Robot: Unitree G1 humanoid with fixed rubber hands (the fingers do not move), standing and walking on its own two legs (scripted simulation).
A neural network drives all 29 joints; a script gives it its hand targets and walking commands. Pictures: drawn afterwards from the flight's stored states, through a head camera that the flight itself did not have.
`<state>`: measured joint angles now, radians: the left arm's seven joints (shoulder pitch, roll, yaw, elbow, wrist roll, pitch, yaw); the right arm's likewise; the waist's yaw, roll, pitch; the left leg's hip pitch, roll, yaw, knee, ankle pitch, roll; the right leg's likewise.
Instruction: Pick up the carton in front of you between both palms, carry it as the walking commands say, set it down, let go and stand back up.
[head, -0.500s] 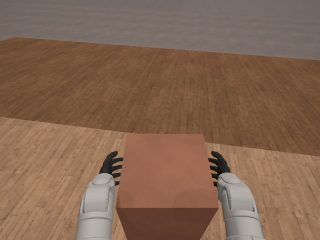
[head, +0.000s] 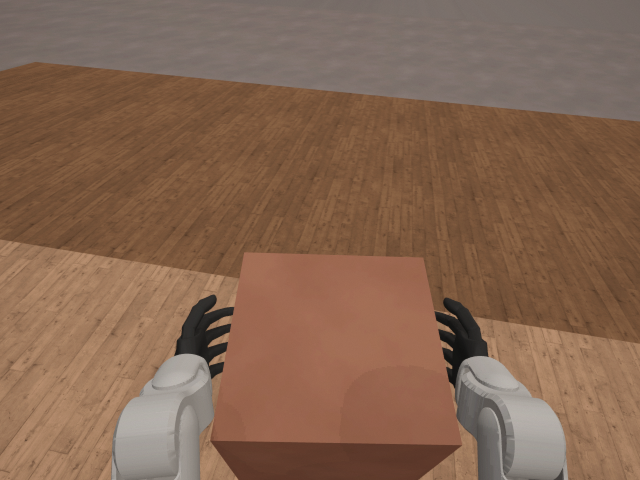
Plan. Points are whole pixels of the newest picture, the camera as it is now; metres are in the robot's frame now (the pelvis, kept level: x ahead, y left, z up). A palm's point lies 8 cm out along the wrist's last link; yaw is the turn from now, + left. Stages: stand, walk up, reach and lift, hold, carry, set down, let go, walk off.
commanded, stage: carry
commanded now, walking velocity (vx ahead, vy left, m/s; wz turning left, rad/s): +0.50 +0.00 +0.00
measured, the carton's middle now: (329, 379) +0.27 +0.01 +0.03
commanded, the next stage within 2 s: none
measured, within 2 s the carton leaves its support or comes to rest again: neither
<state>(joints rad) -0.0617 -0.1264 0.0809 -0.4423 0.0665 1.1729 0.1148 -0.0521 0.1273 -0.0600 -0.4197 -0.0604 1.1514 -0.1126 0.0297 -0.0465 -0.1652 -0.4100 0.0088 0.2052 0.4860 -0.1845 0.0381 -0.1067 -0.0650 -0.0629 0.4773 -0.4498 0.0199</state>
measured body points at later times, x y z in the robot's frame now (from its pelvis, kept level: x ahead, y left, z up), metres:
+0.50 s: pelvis +0.32 -0.04 +0.00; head +0.33 -0.04 +0.45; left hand +0.57 +0.12 +0.06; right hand +0.59 -0.18 +0.06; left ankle +0.13 +0.07 -0.64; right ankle +0.40 -0.13 -0.73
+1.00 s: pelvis +0.67 +0.01 +0.01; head +0.69 +0.02 +0.46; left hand +0.94 +0.15 +0.08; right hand +0.92 -0.16 +0.08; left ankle +0.70 +0.09 -0.73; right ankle +0.57 -0.10 -0.64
